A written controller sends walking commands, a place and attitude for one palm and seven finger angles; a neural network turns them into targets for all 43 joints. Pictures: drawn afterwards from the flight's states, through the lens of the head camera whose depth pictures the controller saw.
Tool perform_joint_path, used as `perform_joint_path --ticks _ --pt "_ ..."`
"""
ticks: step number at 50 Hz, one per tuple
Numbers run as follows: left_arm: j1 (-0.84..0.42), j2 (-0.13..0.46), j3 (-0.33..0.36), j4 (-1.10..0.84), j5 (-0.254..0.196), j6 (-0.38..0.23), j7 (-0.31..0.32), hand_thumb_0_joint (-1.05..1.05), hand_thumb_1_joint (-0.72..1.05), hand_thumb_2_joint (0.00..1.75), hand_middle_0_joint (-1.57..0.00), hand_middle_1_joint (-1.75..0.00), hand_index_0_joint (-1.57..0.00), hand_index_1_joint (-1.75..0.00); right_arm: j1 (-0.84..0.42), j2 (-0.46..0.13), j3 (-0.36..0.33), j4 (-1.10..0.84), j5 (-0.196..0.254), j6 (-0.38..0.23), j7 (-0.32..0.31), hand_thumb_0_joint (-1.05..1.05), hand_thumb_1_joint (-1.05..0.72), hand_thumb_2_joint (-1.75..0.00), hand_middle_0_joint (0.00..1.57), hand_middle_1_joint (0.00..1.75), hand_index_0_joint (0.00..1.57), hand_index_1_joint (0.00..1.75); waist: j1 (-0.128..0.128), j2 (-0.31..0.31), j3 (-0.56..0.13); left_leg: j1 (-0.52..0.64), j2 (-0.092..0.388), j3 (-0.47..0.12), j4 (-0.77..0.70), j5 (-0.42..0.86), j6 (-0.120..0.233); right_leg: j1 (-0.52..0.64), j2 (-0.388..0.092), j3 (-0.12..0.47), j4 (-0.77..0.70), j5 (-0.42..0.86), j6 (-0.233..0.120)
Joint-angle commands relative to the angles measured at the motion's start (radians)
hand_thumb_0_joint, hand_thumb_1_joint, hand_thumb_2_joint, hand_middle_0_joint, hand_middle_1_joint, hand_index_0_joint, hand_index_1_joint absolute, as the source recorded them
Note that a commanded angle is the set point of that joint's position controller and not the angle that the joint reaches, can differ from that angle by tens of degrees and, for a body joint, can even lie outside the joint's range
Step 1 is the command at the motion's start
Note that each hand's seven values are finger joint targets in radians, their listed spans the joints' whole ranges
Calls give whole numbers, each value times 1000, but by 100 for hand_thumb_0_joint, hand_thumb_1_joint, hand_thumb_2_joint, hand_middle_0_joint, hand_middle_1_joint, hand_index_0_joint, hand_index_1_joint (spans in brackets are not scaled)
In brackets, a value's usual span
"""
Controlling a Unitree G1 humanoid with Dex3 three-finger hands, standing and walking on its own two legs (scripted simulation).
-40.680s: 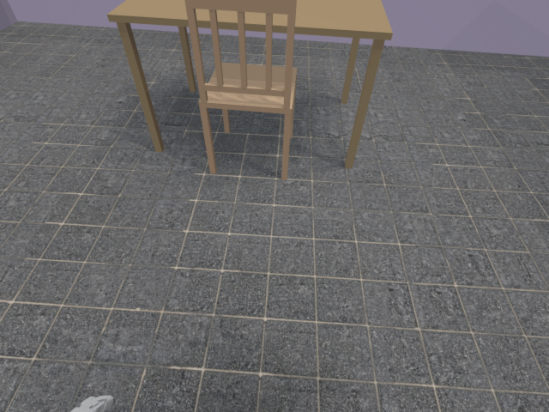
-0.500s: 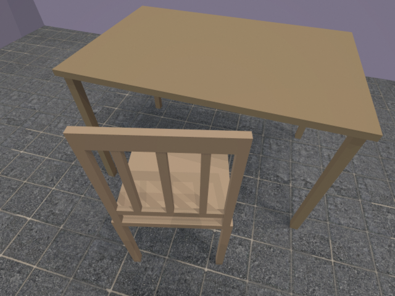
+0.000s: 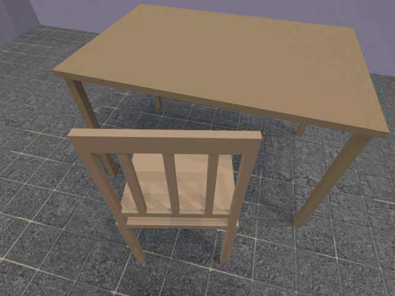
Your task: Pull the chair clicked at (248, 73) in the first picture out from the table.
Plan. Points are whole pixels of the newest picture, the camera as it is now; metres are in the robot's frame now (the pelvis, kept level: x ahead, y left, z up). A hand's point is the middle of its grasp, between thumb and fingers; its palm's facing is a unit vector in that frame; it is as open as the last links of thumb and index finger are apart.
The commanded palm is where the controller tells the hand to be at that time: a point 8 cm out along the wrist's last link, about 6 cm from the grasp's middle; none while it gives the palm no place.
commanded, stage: look again from close up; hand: left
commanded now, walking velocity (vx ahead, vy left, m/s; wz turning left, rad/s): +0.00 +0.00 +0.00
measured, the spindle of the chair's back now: (172, 185) +0.41 +0.10 -0.09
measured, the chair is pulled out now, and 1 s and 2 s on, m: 0.22 0.22 0.22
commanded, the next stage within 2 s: shuffle to correct the standing spot in 0.68 s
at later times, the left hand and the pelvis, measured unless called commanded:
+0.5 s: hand out of the picture +0.06 +0.18 -0.17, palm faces -0.02 -0.98 -0.22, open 7.3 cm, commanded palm none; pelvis +0.03 +0.00 +0.00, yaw -1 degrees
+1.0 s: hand out of the picture +0.05 +0.17 -0.17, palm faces -0.01 -0.97 -0.24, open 7.4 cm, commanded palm none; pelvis +0.01 -0.02 +0.00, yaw -1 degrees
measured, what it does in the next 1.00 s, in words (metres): stands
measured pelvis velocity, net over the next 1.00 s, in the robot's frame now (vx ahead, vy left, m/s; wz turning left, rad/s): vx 0.01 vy -0.02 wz -0.02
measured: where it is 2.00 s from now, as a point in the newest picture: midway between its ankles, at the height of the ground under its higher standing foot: outside the picture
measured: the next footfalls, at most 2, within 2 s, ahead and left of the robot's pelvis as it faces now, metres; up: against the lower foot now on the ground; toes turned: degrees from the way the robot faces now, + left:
none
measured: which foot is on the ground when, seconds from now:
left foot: down 0.00-1.00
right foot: down 0.00-1.00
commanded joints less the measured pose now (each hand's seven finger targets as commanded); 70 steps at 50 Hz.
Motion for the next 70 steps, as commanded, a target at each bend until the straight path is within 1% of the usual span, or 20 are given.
perform_joint_path --ticks 1,4,13,26,33,39,41,45,51,53,54,56,58,60,62,64,66,67,69,70 --pt "-2 126 28 -78 0 -22 12 0 90 90 -20 -30 -20 -30 24 -91 -19 -73 -5 -28 -5 0 -90 -90 20 30 20 30 -10 44 68 -59 78 -117 -157 -100 20 -79 -29 68 -90 -135 -66" --pt "19 114 26 -75 1 -22 12 0 90 90 -20 -30 -20 -30 15 -103 -21 -82 -2 -32 -6 0 -90 -90 20 30 20 30 -2 -20 79 -63 78 -126 -173 -98 25 -60 -23 70 -79 -85 -61" --pt "4 146 31 -93 -4 -25 13 0 90 90 -20 -30 -20 -30 -2 -118 -16 -67 -1 -48 -13 0 -90 -90 20 30 20 30 4 -26 8 57 77 -81 -124 197 23 2 -46 74 -65 152 -53" --pt "-30 169 35 -102 -6 -15 10 0 90 90 -20 -30 -20 -30 -29 -119 -15 -40 -1 -43 -17 0 -90 -90 20 30 20 30 8 2 6 95 83 -58 -146 208 14 26 -51 80 -88 191 -53" --pt "-31 170 37 -93 -5 -19 12 0 90 90 -20 -30 -20 -30 -25 -119 -16 -21 2 -46 -19 0 -90 -90 20 30 20 30 4 -23 -27 130 90 -48 -140 258 11 50 -56 81 -88 252 -53" --pt "-32 165 33 -80 -5 -17 12 0 90 90 -20 -30 -20 -30 -23 -111 -15 -3 4 -42 -19 0 -90 -90 20 30 20 30 3 -15 6 125 90 -44 -158 217 9 38 -55 89 -108 225 -53" --pt "-35 174 39 -87 -7 -11 13 0 90 90 -20 -30 -20 -30 -37 -110 -18 -6 6 -40 -20 0 -90 -90 20 30 20 30 7 -10 21 112 97 -51 -154 273 11 28 -57 82 -85 256 -52" --pt "-33 188 54 -113 -6 1 19 0 90 90 -20 -30 -20 -30 -47 -127 -33 -35 8 -29 -24 0 -90 -90 20 30 20 30 8 -4 -16 118 113 -62 -110 414 13 19 -63 65 -15 324 -47" --pt "-31 192 68 -159 -2 17 17 0 90 90 -20 -30 -20 -30 -85 -151 -58 -91 2 -4 -22 0 -90 -90 20 30 20 30 16 28 -39 65 136 -98 -68 391 38 -12 -50 44 45 262 -53" --pt "-34 195 70 -171 1 17 16 0 90 90 -20 -30 -20 -30 -86 -146 -63 -105 2 2 -18 0 -90 -90 20 30 20 30 11 -8 -65 48 107 -77 -22 286 26 -19 -70 86 21 244 -69" --pt "-42 205 69 -176 3 15 16 0 90 90 -20 -30 -20 -30 -77 -130 -62 -109 2 4 -16 0 -90 -90 20 30 20 30 7 -61 -78 39 72 -51 13 180 15 -21 -101 126 -26 199 -82" --pt "-71 239 70 -183 5 14 13 0 90 90 -20 -30 -20 -30 -53 -93 -56 -107 4 15 -13 0 -90 -90 20 30 20 30 -8 -183 -52 21 -5 -5 83 -75 -12 -81 -179 228 -166 2 -136" --pt "-109 250 73 -198 8 18 10 0 90 90 -20 -30 -20 -30 -30 -89 -54 -89 -3 23 -5 0 -90 -90 20 30 20 30 -12 -229 -4 42 -8 -6 138 -143 -18 -192 -199 266 -272 -321 -149" --pt "-137 246 75 -206 10 21 9 0 90 90 -20 -30 -20 -30 9 -88 -48 -71 -9 18 3 0 -90 -90 20 30 20 30 -29 -214 27 86 -6 -10 91 -103 -14 -255 -162 226 -287 -437 -119" --pt "-130 231 71 -199 8 22 4 0 90 90 -20 -30 -20 -30 25 -90 -42 -57 -11 10 5 0 -90 -90 20 30 20 30 -29 -114 50 105 2 -30 -6 -122 -4 -280 -108 160 -245 -453 -85" --pt "-114 212 66 -198 10 26 0 0 90 90 -20 -30 -20 -30 38 -103 -38 -56 -18 3 7 0 -90 -90 20 30 20 30 -18 -10 88 3 35 -98 -131 -266 16 -236 -46 99 -161 -460 -65" --pt "-69 175 60 -192 10 25 -5 0 90 90 -20 -30 -20 -30 20 -124 -38 -63 -21 -6 3 0 -90 -90 20 30 20 30 9 119 132 -139 95 -199 -283 -410 46 -129 24 14 -46 -359 -46" --pt "-39 152 60 -178 9 22 -6 0 90 90 -20 -30 -20 -30 9 -145 -40 -67 -20 -11 0 0 -90 -90 20 30 20 30 18 160 111 -186 126 -248 -337 -437 64 -57 49 -27 45 -252 -39" --pt "28 106 50 -143 10 18 -10 0 90 90 -20 -30 -20 -30 -34 -151 -39 -72 -10 -17 -7 0 -90 -90 20 30 20 30 49 158 73 -222 163 -268 -358 -396 91 39 57 -52 150 -124 -39" --pt "46 90 46 -133 10 16 -11 0 90 90 -20 -30 -20 -30 -33 -146 -38 -72 -8 -20 -11 0 -90 -90 20 30 20 30 50 140 46 -194 157 -259 -347 -373 93 47 55 -48 134 -111 -40"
